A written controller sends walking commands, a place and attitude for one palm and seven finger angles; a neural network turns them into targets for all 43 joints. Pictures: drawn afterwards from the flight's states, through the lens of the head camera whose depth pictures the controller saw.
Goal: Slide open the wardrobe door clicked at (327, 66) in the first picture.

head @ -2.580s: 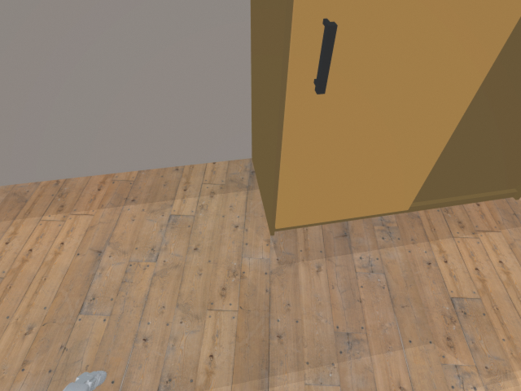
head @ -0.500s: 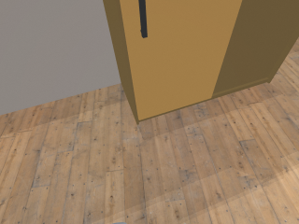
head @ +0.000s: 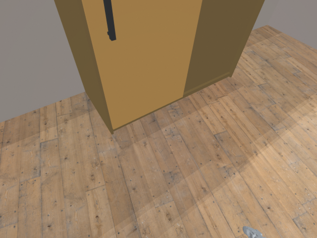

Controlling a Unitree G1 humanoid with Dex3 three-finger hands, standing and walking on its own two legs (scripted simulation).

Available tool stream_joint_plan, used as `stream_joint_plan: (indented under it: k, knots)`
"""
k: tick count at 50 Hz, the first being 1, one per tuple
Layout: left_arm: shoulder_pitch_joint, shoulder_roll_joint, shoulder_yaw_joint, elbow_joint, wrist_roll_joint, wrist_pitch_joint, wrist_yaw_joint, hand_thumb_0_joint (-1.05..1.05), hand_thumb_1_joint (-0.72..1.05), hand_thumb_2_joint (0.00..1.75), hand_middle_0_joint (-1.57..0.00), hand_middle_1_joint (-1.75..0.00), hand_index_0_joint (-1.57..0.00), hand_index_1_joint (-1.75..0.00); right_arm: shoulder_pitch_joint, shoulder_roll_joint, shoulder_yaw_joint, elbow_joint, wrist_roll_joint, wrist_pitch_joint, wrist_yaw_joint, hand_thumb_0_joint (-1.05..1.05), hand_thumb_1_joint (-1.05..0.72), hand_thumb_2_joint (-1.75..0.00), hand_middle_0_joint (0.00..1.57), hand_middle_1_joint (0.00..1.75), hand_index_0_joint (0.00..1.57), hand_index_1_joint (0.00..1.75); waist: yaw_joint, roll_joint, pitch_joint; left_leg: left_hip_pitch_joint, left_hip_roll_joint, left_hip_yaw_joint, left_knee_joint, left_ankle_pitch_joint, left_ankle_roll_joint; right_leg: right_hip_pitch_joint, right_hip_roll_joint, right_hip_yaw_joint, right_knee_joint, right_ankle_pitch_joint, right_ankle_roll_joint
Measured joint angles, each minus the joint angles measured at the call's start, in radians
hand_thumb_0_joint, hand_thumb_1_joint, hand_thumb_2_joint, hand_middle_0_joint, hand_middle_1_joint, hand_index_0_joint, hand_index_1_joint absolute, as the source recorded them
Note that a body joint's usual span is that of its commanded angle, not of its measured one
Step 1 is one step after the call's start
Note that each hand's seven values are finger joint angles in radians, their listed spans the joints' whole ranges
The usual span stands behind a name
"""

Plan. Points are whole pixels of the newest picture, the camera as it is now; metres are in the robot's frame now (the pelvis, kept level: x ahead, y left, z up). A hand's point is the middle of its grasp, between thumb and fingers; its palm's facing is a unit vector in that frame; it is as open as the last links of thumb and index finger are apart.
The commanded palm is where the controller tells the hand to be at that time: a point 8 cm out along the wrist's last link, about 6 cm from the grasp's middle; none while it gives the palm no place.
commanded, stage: walk to a spot facing it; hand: left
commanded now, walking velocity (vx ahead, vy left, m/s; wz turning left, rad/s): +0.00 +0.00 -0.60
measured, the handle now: (107, 17) +0.91 +0.33 +0.09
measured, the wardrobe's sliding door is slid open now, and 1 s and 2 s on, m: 0.00 0.00 0.00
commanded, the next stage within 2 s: turn to face it in 1.64 s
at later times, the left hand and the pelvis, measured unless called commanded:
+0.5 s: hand (102, 232) +0.15 +0.17 -0.16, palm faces -0.37 -0.92 -0.15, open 7.4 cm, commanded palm none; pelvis +0.00 +0.03 +0.01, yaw -21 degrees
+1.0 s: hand (139, 209) +0.22 +0.08 -0.17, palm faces -0.48 -0.85 -0.20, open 7.3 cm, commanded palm none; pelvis +0.13 -0.08 +0.00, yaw -34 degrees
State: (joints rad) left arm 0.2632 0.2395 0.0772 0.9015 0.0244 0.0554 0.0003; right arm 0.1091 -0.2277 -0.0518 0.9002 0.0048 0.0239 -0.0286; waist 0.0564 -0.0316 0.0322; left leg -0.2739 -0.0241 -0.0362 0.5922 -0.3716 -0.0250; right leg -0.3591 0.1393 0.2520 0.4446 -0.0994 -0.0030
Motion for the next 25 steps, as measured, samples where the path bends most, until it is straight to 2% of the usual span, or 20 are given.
stream_joint_plan:
  k: [1,2,4,7,10,17,25]
  knots:
    - [-0.001,0.009,0.003,-0.003,-0.002,0.005,-0.001,0.0,0.9,0.9,-0.21,-0.3,-0.21,-0.3,0.009,0.004,0.004,-0.007,0.001,-0.01,-0.002,0.01,-0.91,-0.9,0.2,0.3,0.2,0.3,-0.008,-0.004,-0.005,0.03,-0.001,0.002,-0.075,0.039,0.017,-0.015,0.006,0.006,0.022,-0.008,0.01]
    - [-0.009,0.02,0.01,0.001,-0.005,0.01,-0.002,0.0,0.9,0.9,-0.21,-0.3,-0.21,-0.3,0.016,0.014,0.007,-0.006,-0.002,-0.016,-0.004,0.01,-0.91,-0.9,0.2,0.3,0.2,0.3,-0.013,-0.023,-0.002,0.037,-0.009,0.017,-0.086,0.071,0.036,-0.039,0.004,0.007,0.086,-0.09,0.014]
    - [-0.015,0.034,0.021,0.009,0.0,0.019,-0.006,0.0,0.91,0.9,-0.2,-0.3,-0.2,-0.3,0.041,0.025,0.019,-0.009,-0.008,-0.013,-0.003,0.01,-0.91,-0.9,0.2,0.3,0.2,0.3,-0.021,-0.034,-0.003,0.054,-0.001,0.045,-0.092,0.085,0.062,-0.11,-0.006,-0.065,0.299,-0.24,0.037]
    - [-0.012,0.052,0.035,0.009,0.009,0.021,-0.022,0.0,0.91,0.9,-0.2,-0.3,-0.2,-0.3,0.081,0.035,0.029,-0.001,-0.015,-0.008,-0.007,0.01,-0.91,-0.9,0.2,0.3,0.2,0.3,-0.025,-0.034,-0.009,0.091,0.022,0.082,-0.13,0.097,0.074,-0.19,-0.044,-0.147,0.608,-0.238,0.062]
    - [-0.005,0.058,0.039,0.008,0.009,0.023,-0.03,0.0,0.91,0.9,-0.2,-0.3,-0.2,-0.3,0.108,0.04,0.032,0.01,-0.018,-0.009,-0.009,0.01,-0.9,-0.9,0.2,0.3,0.2,0.3,-0.022,-0.031,-0.011,0.111,0.039,0.126,-0.146,0.099,0.081,-0.202,-0.097,-0.177,0.748,-0.207,0.077]
    - [-0.011,0.037,0.028,0.038,0.006,0.042,-0.039,0.0,0.91,0.9,-0.2,-0.3,-0.2,-0.3,0.18,0.057,0.03,0.029,-0.021,-0.039,-0.005,0.01,-0.9,-0.9,0.2,0.3,0.2,0.3,-0.048,-0.02,-0.003,0.135,0.073,0.23,-0.159,0.087,0.085,-0.129,-0.185,-0.216,0.649,-0.213,0.089]
    - [-0.083,-0.015,0.01,0.034,0.009,0.035,-0.061,0.0,0.91,0.9,-0.2,-0.3,-0.2,-0.3,0.293,0.038,0.01,0.103,-0.03,-0.053,0.002,0.01,-0.9,-0.9,0.2,0.3,0.2,0.3,-0.105,0.012,0.004,0.173,0.117,0.337,-0.189,0.07,0.055,-0.095,-0.227,-0.294,0.457,-0.228,0.057]
